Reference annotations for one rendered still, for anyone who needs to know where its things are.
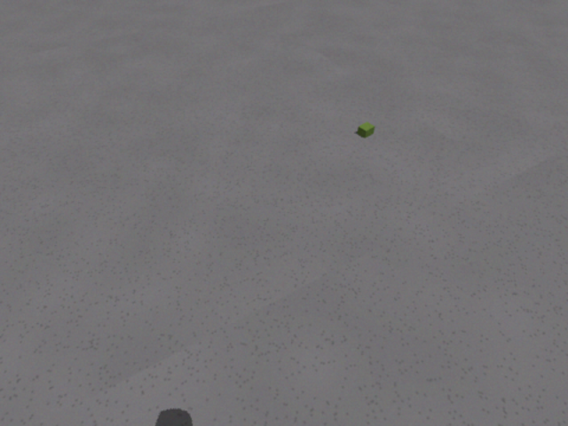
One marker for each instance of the small box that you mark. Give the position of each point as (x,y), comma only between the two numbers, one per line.
(366,130)

